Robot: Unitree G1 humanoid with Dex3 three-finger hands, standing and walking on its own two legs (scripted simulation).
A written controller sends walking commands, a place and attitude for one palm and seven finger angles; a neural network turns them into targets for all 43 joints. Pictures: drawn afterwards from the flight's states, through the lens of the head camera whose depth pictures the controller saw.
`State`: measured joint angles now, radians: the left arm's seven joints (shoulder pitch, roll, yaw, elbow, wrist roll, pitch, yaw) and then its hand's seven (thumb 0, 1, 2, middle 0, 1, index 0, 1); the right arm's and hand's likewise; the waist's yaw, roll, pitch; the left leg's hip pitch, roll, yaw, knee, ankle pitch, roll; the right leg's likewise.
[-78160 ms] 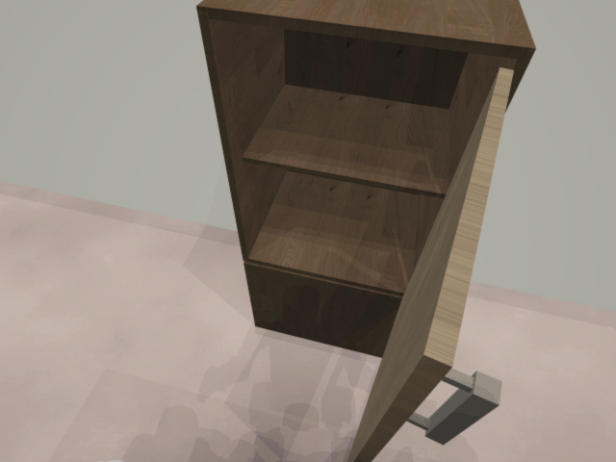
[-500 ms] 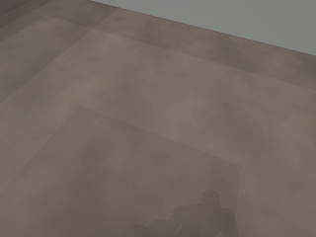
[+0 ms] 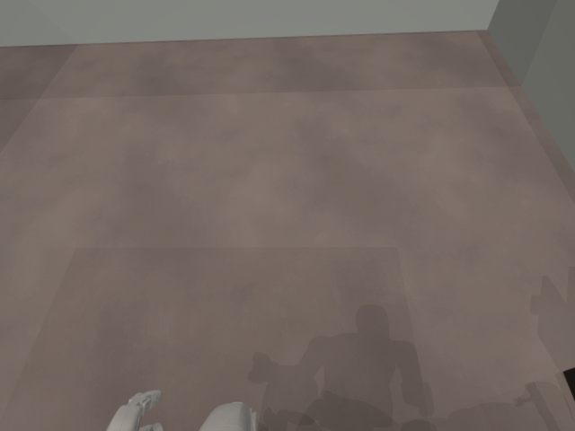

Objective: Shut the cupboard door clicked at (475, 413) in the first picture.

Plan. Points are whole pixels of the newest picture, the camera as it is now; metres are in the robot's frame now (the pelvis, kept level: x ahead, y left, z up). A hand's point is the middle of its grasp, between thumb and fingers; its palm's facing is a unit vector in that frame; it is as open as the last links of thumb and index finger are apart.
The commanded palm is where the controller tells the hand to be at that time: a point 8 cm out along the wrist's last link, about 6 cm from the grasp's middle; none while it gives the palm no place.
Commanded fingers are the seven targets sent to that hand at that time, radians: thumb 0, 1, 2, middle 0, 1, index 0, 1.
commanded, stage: turn to face it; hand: left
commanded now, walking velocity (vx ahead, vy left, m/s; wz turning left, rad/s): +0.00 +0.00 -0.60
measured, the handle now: out of the picture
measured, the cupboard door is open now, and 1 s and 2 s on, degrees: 12 12 12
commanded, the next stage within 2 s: none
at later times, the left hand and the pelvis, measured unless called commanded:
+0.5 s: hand (178, 408) +0.17 +0.20 -0.15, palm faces -0.27 -0.93 -0.24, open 7.4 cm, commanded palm none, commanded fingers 0.00 0.90 0.90 -0.20 -0.30 -0.20 -0.30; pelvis +0.01 +0.01 +0.00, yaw -18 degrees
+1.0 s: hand (225, 381) +0.21 +0.13 -0.17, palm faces -0.53 -0.82 -0.21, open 7.4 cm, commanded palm none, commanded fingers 0.00 0.90 0.90 -0.20 -0.30 -0.20 -0.30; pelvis +0.04 +0.00 +0.00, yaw -36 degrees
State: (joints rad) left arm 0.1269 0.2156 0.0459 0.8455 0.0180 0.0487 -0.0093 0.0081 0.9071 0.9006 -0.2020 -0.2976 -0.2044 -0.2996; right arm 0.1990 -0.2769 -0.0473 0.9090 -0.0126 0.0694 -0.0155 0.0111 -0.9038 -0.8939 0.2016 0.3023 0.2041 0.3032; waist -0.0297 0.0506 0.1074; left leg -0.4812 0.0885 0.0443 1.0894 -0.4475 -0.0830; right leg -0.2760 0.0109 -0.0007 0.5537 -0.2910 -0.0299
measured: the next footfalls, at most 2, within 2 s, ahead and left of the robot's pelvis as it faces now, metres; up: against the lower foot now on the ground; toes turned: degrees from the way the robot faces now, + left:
left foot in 0.22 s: +0.09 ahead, +0.14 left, +0.00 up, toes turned -6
right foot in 0.56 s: +0.01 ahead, -0.12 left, +0.00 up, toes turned -26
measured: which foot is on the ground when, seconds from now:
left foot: up 0.00-0.20, down 0.22-0.56, up 0.58-0.96, down 0.98-1.00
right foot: down 0.00-0.22, up 0.24-0.54, down 0.56-0.98, up 1.00-1.00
